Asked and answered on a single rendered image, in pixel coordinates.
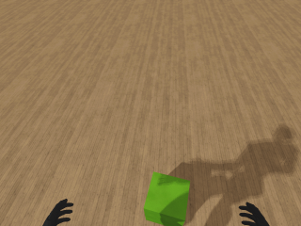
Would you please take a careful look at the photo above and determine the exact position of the right robot hand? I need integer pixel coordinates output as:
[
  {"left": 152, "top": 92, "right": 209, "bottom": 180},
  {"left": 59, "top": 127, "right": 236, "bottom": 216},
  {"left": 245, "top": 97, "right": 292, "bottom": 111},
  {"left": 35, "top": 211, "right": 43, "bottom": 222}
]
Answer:
[{"left": 239, "top": 202, "right": 270, "bottom": 226}]

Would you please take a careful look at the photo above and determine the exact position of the left robot hand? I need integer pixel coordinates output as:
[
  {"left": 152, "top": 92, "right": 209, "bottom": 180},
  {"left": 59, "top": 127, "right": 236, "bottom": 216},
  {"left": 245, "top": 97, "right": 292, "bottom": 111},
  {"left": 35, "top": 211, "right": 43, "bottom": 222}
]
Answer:
[{"left": 42, "top": 199, "right": 73, "bottom": 226}]

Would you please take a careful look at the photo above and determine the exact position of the carton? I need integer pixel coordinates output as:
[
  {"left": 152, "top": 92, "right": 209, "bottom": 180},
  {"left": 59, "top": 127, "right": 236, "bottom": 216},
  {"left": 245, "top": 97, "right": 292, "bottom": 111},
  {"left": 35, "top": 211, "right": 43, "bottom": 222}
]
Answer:
[{"left": 143, "top": 171, "right": 190, "bottom": 226}]

